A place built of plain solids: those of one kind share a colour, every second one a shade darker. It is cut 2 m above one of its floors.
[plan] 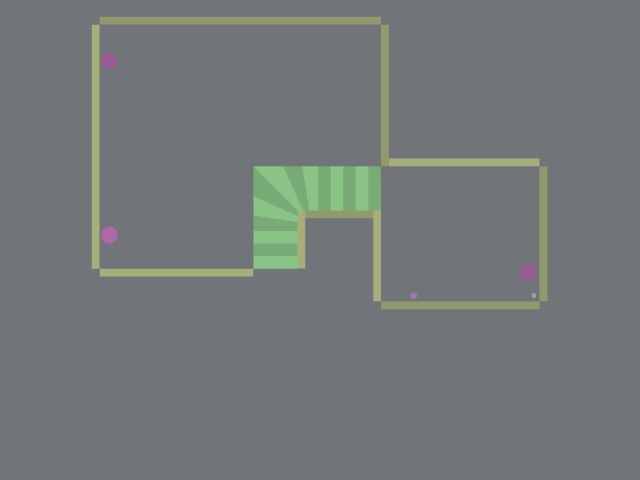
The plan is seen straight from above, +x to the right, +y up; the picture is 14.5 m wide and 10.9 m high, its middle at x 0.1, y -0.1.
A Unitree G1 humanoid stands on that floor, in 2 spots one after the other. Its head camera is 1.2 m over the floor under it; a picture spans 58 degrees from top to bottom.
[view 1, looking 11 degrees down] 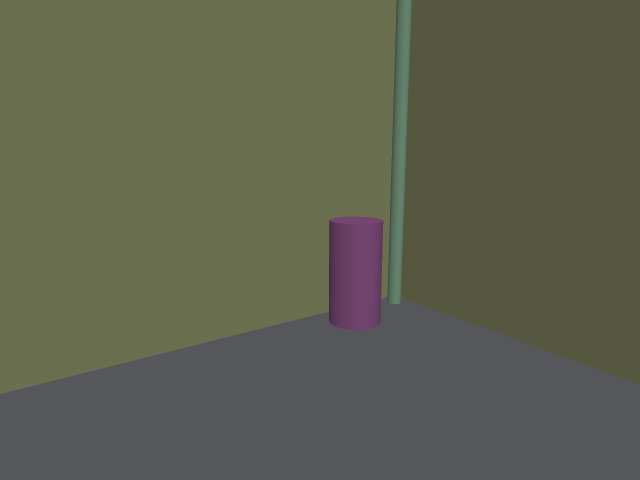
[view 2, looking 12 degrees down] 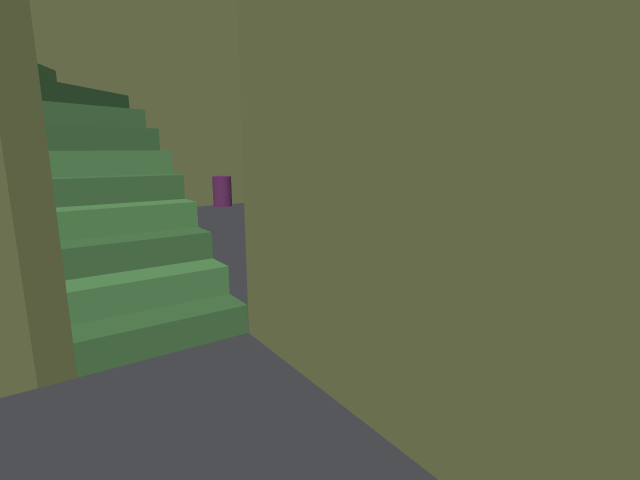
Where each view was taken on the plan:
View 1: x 2.48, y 1.12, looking -35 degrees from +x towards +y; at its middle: wall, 3.24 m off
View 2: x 3.95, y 0.42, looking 145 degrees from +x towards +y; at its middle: wall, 2.05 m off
